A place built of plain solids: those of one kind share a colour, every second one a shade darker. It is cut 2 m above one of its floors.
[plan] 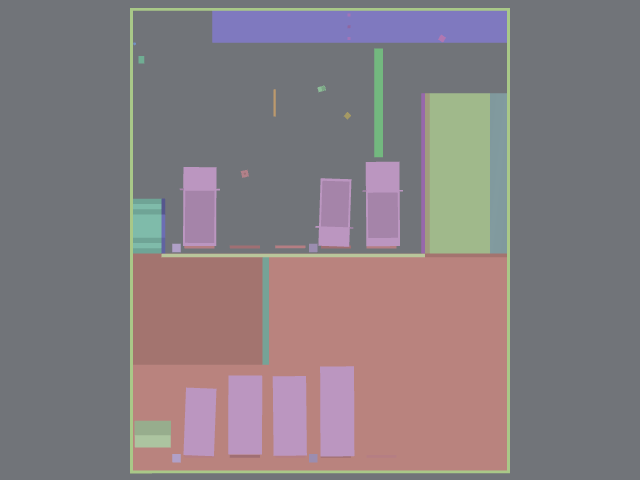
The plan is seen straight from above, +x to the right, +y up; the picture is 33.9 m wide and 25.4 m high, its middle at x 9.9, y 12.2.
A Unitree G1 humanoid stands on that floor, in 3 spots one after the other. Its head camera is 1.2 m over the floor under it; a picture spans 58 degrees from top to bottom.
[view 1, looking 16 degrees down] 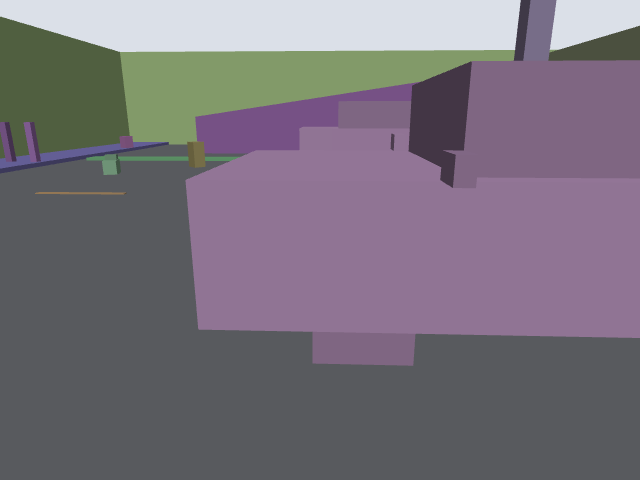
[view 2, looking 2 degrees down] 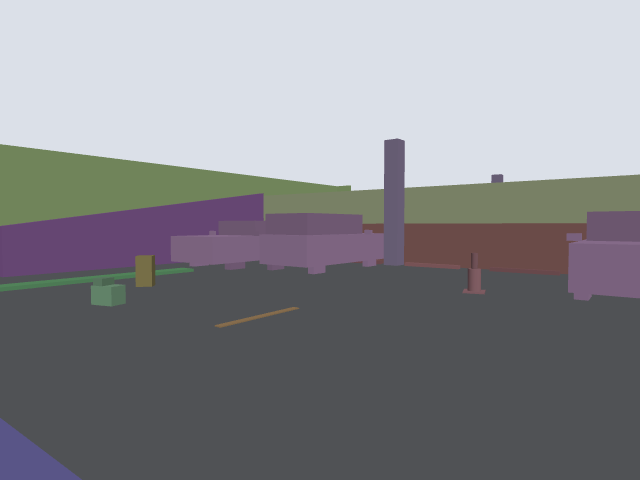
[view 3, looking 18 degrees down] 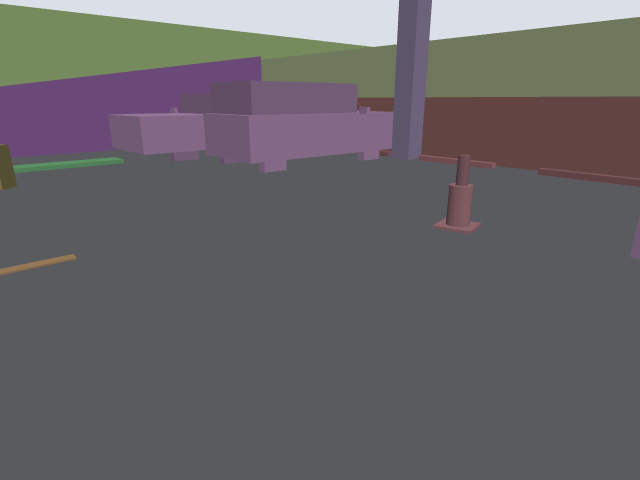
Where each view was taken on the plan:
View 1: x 0.76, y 15.39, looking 2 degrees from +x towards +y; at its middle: car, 1.99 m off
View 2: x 3.50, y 23.48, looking -53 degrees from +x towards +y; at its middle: car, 10.67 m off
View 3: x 3.78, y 19.46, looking -42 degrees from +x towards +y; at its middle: ground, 3.88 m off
